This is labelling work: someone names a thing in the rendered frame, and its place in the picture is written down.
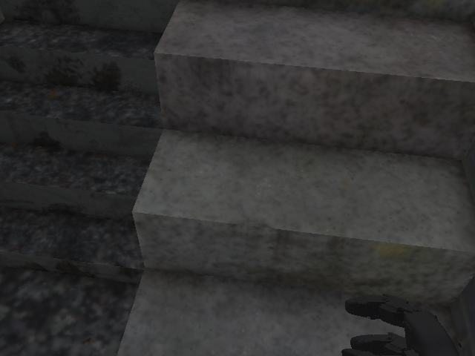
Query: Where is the robot right hand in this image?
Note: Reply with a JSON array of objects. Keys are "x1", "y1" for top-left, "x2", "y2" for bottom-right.
[{"x1": 341, "y1": 294, "x2": 462, "y2": 356}]

